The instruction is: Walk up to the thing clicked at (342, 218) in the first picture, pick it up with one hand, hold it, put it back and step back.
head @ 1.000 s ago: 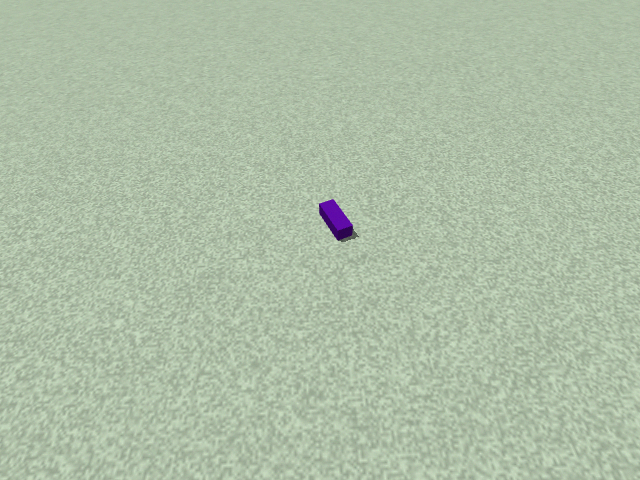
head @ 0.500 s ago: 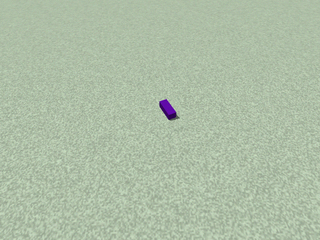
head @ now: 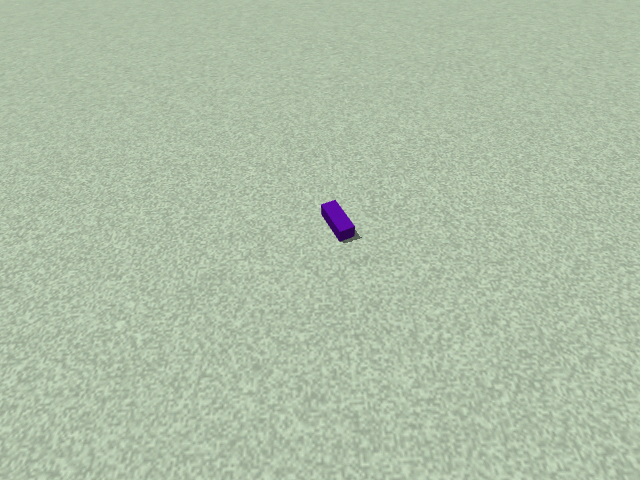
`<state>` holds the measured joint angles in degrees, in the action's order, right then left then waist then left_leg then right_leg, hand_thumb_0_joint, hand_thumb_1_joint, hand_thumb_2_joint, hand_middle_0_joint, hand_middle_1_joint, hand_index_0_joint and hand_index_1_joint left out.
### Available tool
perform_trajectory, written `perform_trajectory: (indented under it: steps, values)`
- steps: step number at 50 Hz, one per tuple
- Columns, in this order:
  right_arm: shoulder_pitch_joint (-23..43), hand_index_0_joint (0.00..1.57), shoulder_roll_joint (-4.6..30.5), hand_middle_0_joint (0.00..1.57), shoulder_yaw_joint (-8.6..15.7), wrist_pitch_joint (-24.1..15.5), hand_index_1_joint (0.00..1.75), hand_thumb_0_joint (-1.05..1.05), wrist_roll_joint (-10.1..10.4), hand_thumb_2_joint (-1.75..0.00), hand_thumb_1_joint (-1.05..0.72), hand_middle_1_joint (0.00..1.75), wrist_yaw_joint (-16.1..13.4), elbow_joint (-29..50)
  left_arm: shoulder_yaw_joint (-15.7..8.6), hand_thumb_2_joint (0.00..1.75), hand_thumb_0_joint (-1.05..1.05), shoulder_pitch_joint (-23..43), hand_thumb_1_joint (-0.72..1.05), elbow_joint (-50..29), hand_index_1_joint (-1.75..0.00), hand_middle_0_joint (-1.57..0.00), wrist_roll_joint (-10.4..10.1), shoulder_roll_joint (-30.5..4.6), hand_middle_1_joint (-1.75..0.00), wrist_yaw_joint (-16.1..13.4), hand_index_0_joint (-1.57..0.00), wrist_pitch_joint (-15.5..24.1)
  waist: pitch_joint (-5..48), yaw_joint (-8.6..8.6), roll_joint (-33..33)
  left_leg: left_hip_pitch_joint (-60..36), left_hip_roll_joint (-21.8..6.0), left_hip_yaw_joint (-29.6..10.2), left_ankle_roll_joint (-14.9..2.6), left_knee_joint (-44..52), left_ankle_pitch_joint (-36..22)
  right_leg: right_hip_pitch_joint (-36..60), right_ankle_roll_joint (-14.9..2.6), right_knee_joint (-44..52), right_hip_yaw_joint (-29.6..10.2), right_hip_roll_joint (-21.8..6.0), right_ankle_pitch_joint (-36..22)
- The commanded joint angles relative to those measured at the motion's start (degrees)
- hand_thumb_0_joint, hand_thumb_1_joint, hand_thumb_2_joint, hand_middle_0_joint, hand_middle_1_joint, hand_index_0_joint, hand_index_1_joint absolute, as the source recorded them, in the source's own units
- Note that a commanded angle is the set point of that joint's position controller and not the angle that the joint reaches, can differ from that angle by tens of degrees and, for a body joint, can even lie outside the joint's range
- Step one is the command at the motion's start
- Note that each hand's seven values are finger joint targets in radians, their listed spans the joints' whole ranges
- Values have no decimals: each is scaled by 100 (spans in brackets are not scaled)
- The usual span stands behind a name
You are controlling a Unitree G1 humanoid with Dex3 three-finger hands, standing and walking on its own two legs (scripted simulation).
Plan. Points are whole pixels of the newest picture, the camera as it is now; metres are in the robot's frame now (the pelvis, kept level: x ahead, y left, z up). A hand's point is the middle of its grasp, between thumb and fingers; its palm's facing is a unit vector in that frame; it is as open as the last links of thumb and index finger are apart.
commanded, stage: stand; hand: left
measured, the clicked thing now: (337, 220) +1.27 -0.03 -0.75
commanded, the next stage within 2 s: walk up in 0.12 s
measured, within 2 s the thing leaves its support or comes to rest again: neither
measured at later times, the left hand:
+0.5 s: hand (179, 420) +0.25 +0.24 -0.14, palm faces -0.30 -0.81 -0.51, open 7.4 cm
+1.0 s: hand (209, 272) +0.55 +0.26 -0.17, palm faces -0.54 -0.65 -0.54, open 7.4 cm
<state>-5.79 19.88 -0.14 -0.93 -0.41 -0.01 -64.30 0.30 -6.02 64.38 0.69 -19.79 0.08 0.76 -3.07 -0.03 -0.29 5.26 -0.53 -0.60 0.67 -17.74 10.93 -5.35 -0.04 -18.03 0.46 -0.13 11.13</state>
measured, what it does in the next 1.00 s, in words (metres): walks ahead, turning right: right foot, then left foot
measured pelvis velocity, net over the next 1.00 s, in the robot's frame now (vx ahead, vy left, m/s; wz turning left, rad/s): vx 0.32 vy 0.04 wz -0.58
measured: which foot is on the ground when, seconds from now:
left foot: down 0.00-0.48, up 0.50-0.88, down 0.90-1.00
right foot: down 0.00-0.24, up 0.26-0.44, down 0.46-0.92, up 0.94-1.00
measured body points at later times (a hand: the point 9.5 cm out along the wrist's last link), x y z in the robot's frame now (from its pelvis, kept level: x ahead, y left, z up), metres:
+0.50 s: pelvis +0.07 -0.02 -0.04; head +0.10 -0.07 +0.41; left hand +0.26 +0.28 -0.11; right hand +0.02 -0.36 -0.16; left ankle +0.00 +0.12 -0.73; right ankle +0.10 -0.15 -0.75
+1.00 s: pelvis +0.32 +0.04 -0.05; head +0.35 +0.01 +0.40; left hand +0.58 +0.29 -0.14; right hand +0.21 -0.29 -0.14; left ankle +0.44 +0.11 -0.75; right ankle +0.17 -0.10 -0.68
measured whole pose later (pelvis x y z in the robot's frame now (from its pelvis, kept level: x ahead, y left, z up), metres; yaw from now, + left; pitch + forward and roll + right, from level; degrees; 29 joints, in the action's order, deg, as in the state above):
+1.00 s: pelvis +0.32 +0.04 -0.05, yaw -33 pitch -1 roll -1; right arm -13.6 24.3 7.1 0.7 -2.8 5.9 -40.6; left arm -2.9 -17.3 50.2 0.2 -28.3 -4.8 3.4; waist -6.8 -4.1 -0.4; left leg 27.1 -5.0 3.7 0.7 -46.1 18.1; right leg -26.0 -2.0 -69.3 -7.4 -2.4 27.0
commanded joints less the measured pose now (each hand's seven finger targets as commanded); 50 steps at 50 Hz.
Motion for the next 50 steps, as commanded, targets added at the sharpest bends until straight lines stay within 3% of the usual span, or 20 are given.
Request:
perform_trajectory:
  steps: [1,5,6,9,11,12,14,20,22,23,24,25,29,31,40,44,45,46,47,50]
  values:
    - [161,20,1212,20,193,-106,30,0,6,-90,-90,30,-81,351,-254,90,0,155,90,-314,-30,-20,-31,-1203,-30,-68,-20,99,464,17,-13,-87,-689,-512,-185,171,-1230,91,-149,194,-517,-740,-1152]
    - [140,20,1174,20,191,-97,30,0,8,-90,-90,30,-81,371,-267,90,0,185,90,-338,-30,-20,-27,-1232,-30,-72,-20,112,538,4,79,-143,-694,-499,-197,142,-1330,113,-158,192,-518,-755,-1263]
    - [352,20,2026,20,787,-194,30,0,-270,-90,-90,30,142,1192,-707,90,0,-671,90,-838,-30,-20,28,-1936,-30,34,-20,128,497,-21,-330,-565,-403,82,-427,-1084,1651,-796,-527,-306,-1505,-747,505]
    - [33,20,1489,20,774,-53,30,0,-255,-90,-90,30,400,1492,-843,90,0,69,90,-1230,-30,-20,99,-1814,-30,133,-20,176,-324,-389,368,437,-331,-687,-626,-1287,2786,-2148,-757,-40,-2641,-913,2962]
    - [-828,20,1645,20,931,-56,30,0,-242,-90,-90,30,425,1523,-758,90,0,519,90,-1546,-30,-20,74,-1515,-30,130,-20,234,-217,-958,270,-1343,-667,-1024,-777,-204,2503,-3690,-188,-387,-1645,-222,1932]
    - [-1382,20,1929,20,1028,-81,30,0,-270,-90,-90,30,364,1473,-691,90,0,839,90,-1756,-30,-20,32,-1207,-30,106,-20,258,-25,-1347,-852,-2404,-1671,-1987,-1169,898,2860,-4753,164,-1823,-302,418,1696]
    - [-639,20,1760,20,959,-131,30,0,-226,-90,-90,30,343,1975,-702,90,0,339,90,-1704,-30,-20,66,-1454,-30,51,-20,260,-56,-843,-431,-1185,-2422,-2119,-1492,857,1997,-4002,-25,-3365,-179,-423,1635]
    - [-19,20,1600,20,929,-122,30,0,-312,-90,-90,30,488,2461,-795,90,0,-827,90,-1492,-30,-20,-79,-1459,-30,220,-20,326,-3,-114,-832,117,-1205,347,-1046,-435,149,-1460,-67,-2058,592,-477,664]
    - [-3,20,1574,20,874,-85,30,0,-274,-90,-90,30,519,2628,-960,90,0,-2349,90,-1103,-30,-20,-53,-1761,-30,57,-20,418,820,684,281,1333,-627,1105,-700,-3089,-1185,989,-232,-1328,781,-78,84]
    - [-19,20,1311,20,767,-74,30,0,-262,-90,-90,30,528,2796,-1105,90,0,-3093,90,-1014,-30,-20,22,-2189,-30,-89,-20,446,865,1041,1320,2923,-124,913,-450,-4621,493,2056,-547,-881,-491,-549,966]
    - [-82,20,1052,20,662,-42,30,0,-178,-90,-90,30,549,3069,-1156,90,0,-3031,90,-1272,-30,-20,18,-2590,-30,-192,-20,437,977,847,1955,4015,357,182,-178,-5465,2607,2049,-1109,300,-3564,-2001,2179]
    - [26,20,1523,20,801,43,30,0,-224,-90,-90,30,543,3021,-1075,90,0,-2370,90,-1574,-30,-20,-88,-2632,-30,-211,-20,416,757,576,800,3921,-126,-841,-142,-5669,2252,1049,-1657,679,-4879,-2554,3176]
    - [-683,20,1738,20,802,94,30,0,-249,-90,-90,30,515,2657,-880,90,0,-1150,90,-1961,-30,-20,-204,-2135,-30,-335,-20,497,-52,-193,209,3209,-680,-682,-97,-4627,1254,-441,-1144,-32,-2247,-1489,722]
    - [-940,20,1561,20,844,224,30,0,-221,-90,-90,30,608,2531,-849,90,0,-1192,90,-1987,-30,-20,-123,-2141,-30,-270,-20,510,-219,-227,619,2918,-628,-448,52,-4385,775,-1036,-1100,174,-1643,-1178,853]
    - [-313,20,1651,20,989,217,30,0,-331,-90,-90,30,780,2997,-951,90,0,-1368,90,-2138,-30,-20,5,-2482,-30,-422,-20,580,-276,-167,828,2565,-781,-305,23,-3071,-14,-1543,-1030,-501,-1531,-1026,940]
    - [-1893,20,1902,20,1225,125,30,0,-374,-90,-90,30,667,2607,-808,90,0,-1101,90,-2251,-30,-20,64,-2161,-30,-524,-20,492,574,-1154,-185,-89,-234,138,-244,-1815,745,-2353,-597,-3246,-841,-681,-647]
    - [-2411,20,2313,20,1363,94,30,0,-474,-90,-90,30,586,2520,-574,90,0,-1571,90,-2198,-30,-20,44,-1460,-30,-544,-20,483,613,-1328,-1786,-699,-1039,-1231,-311,-1043,1522,-3353,-283,-4866,-656,80,1199]
    - [-1850,20,2754,20,1397,25,30,0,-250,-90,-90,30,475,2700,-511,90,0,-1819,90,-2212,-30,-20,-116,-1438,-30,-629,-20,456,578,-836,-2953,-569,-2216,-3587,-593,405,1908,-4282,-331,-5884,-286,541,2388]
    - [-1253,20,2686,20,1422,28,30,0,-122,-90,-90,30,440,2778,-523,90,0,-1900,90,-2025,-30,-20,-73,-1700,-30,-658,-20,464,435,-490,-2246,50,-2301,-3841,-834,704,2265,-3925,-421,-6290,-537,17,1969]
    - [-940,20,1836,20,1160,29,30,0,-213,-90,-90,30,393,2931,-704,90,0,-1806,90,-1580,-30,-20,-214,-2092,-30,-500,-20,443,393,-379,-1247,473,-1567,-1403,-889,-338,699,-3323,-277,-5276,-216,-477,1069]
